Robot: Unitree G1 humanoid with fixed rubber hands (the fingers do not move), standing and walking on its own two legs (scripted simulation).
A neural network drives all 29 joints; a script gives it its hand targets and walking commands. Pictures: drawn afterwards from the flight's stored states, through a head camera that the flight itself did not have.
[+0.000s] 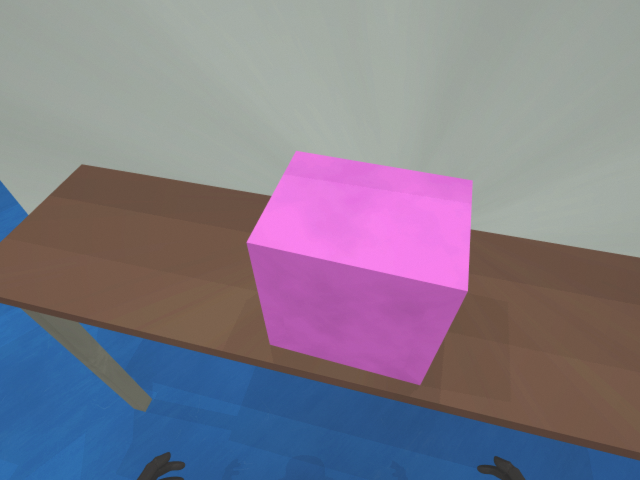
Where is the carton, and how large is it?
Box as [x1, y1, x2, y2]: [246, 151, 472, 384]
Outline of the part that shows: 296,151 246,242 270,344 420,384 467,291 472,180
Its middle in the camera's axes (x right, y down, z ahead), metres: +0.06 +0.04 +0.52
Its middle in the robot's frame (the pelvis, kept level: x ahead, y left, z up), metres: +0.37 -0.04 +0.06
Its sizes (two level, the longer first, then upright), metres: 0.222 0.164 0.233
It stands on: a table, 0.70 m high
